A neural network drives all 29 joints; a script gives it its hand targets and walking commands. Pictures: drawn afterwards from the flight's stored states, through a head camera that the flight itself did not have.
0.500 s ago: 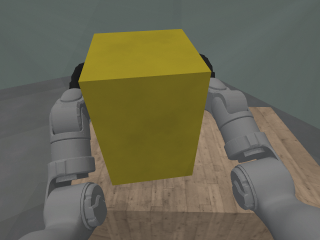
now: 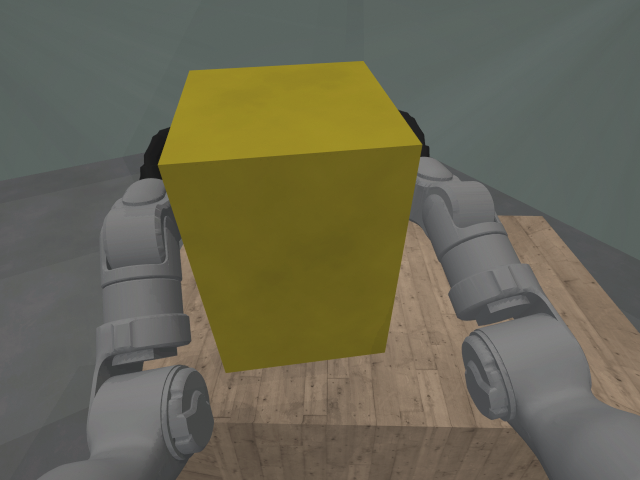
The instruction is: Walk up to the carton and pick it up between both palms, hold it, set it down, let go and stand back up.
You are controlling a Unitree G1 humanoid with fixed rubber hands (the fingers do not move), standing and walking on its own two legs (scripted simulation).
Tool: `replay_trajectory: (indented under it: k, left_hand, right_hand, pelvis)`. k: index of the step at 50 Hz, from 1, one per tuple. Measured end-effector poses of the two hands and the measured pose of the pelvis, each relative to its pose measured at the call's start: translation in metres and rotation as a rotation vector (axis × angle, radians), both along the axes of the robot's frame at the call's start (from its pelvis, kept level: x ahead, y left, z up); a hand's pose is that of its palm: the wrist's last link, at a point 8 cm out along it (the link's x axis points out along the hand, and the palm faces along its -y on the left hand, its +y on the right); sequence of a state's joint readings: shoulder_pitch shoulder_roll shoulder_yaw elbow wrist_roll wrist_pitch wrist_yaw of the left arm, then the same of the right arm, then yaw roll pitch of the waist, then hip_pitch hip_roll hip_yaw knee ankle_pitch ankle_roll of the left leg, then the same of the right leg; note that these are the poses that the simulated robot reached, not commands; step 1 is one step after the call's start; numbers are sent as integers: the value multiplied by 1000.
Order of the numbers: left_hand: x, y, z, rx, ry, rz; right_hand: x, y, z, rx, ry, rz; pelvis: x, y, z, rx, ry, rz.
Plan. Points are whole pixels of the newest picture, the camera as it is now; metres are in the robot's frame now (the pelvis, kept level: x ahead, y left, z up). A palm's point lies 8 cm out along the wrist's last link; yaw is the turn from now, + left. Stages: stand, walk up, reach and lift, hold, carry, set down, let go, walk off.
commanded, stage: hold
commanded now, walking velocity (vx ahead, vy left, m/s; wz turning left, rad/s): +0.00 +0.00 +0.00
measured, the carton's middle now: (293, 220) +0.36 +0.00 +0.22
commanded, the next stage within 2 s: none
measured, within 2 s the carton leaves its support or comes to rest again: neither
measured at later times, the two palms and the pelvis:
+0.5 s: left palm (158, 188) +0.37 +0.15 +0.27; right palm (410, 171) +0.37 -0.14 +0.27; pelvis +0.00 +0.00 +0.00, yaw +0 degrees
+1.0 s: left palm (159, 191) +0.37 +0.15 +0.26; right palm (410, 173) +0.37 -0.14 +0.27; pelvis +0.00 +0.00 +0.00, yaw +0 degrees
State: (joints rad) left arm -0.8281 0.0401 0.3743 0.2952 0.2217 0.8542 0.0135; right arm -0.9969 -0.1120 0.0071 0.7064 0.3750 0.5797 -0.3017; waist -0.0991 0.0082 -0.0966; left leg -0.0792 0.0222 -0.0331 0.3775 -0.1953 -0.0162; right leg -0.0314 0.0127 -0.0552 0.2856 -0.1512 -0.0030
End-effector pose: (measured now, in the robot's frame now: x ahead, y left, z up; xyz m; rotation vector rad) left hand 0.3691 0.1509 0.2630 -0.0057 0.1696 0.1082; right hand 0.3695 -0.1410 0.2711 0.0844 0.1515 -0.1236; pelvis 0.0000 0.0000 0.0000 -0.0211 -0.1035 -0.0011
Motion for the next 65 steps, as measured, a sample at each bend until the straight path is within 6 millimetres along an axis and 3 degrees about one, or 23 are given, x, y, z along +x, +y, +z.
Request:
replay_trajectory:
  k: [65]
  left_hand:
    - [3,1,5,-7,-7,5]
  right_hand:
    - [2,1,0,-2,9,2]
  pelvis:
    - [-1,-1,0,1,9,0]
